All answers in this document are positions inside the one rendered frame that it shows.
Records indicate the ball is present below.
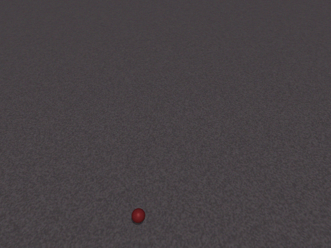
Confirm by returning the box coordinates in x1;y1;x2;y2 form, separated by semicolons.
131;208;145;223

